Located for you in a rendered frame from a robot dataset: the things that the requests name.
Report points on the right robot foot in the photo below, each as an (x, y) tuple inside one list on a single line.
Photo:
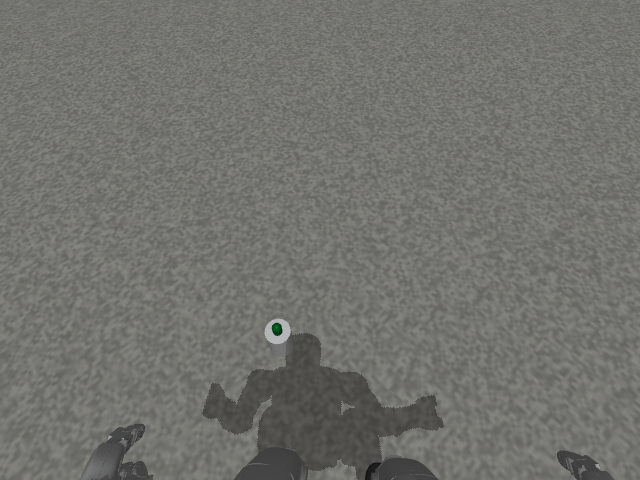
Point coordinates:
[(371, 469)]

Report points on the left robot hand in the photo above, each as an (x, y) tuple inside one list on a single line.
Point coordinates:
[(106, 461)]

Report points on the right robot hand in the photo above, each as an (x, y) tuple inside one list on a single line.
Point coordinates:
[(582, 467)]

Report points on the bottle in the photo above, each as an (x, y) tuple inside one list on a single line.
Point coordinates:
[(279, 337)]

